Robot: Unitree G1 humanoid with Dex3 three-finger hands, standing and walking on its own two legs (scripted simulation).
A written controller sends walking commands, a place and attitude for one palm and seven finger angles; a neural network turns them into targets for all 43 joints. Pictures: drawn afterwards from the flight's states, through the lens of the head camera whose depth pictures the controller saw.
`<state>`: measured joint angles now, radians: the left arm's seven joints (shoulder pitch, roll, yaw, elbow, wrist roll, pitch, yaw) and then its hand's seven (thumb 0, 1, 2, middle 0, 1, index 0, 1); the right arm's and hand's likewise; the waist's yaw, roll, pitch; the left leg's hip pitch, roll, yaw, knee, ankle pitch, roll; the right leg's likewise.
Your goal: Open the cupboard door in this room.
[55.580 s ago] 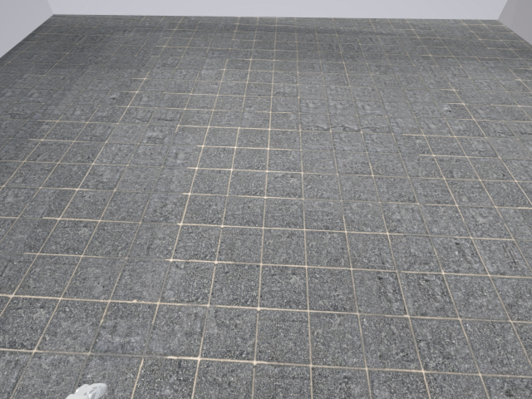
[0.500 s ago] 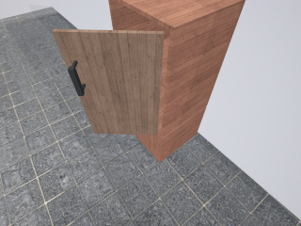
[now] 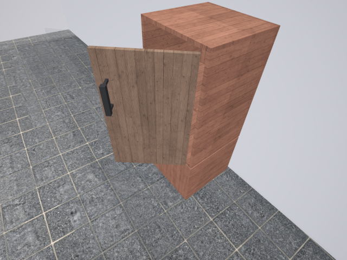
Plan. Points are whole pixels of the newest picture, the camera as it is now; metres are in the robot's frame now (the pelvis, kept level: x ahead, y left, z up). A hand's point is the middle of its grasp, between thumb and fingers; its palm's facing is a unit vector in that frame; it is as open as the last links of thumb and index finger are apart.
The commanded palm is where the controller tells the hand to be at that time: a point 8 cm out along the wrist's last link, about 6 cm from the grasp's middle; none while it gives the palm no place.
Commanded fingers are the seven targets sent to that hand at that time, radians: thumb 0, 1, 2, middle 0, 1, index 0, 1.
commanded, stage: shuffle to correct the standing spot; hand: left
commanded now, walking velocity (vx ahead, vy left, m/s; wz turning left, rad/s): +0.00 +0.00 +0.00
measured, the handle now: (107, 97) +0.63 +0.28 +0.02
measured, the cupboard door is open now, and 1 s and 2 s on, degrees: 49 49 49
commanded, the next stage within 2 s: come to a stop and stand still in 0.60 s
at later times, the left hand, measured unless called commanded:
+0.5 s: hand out of the picture -0.02 +0.21 -0.18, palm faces +0.01 -0.99 -0.12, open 7.4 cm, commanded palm none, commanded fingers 0.00 0.90 0.90 -0.20 -0.30 -0.20 -0.30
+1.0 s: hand (104, 249) +0.20 +0.20 -0.18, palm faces +0.04 -0.99 -0.15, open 7.3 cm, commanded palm none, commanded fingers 0.00 0.90 0.90 -0.20 -0.30 -0.20 -0.30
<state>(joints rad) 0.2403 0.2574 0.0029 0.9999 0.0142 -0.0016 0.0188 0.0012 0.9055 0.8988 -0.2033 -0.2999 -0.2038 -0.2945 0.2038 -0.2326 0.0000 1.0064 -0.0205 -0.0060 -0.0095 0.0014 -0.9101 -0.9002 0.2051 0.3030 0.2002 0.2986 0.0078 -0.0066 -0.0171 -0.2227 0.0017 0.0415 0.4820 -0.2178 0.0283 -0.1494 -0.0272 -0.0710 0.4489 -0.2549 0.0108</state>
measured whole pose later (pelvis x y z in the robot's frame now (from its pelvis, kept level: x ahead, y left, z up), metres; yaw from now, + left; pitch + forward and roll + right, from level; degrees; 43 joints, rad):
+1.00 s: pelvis +0.10 +0.05 -0.01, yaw +0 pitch -1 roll -1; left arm 0.17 0.10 0.03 1.01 0.00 -0.01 0.05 -0.01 0.92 0.90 -0.20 -0.30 -0.20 -0.29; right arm 0.35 -0.10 -0.03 1.12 0.00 0.00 -0.05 0.00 -0.91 -0.90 0.20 0.30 0.20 0.30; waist -0.04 0.01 0.03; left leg -0.10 -0.07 0.09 0.53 -0.42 0.07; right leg -0.32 -0.04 -0.11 0.58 -0.24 -0.01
